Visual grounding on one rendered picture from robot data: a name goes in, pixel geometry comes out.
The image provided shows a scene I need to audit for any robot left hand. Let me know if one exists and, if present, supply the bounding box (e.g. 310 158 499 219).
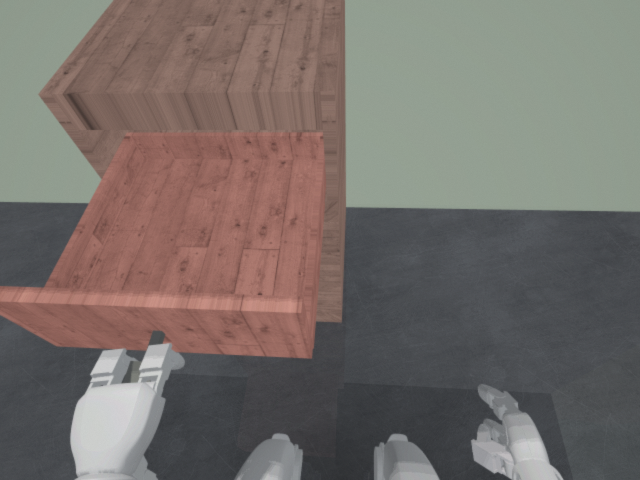
70 343 185 480

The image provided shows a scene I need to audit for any handle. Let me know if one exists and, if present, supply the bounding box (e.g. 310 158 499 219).
123 330 165 383

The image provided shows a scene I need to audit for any cabinet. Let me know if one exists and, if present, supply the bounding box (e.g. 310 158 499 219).
38 0 346 322

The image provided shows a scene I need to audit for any robot right thigh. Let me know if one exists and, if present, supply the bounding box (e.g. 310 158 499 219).
374 440 440 480

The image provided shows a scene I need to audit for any robot right hand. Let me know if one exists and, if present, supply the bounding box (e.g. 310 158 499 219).
471 384 550 479

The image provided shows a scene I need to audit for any right robot shin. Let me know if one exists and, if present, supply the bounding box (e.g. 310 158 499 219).
387 434 408 442

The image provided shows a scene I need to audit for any drawer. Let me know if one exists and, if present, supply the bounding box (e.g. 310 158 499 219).
0 132 326 359

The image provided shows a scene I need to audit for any right robot forearm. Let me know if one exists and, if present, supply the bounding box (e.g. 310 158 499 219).
512 459 563 480

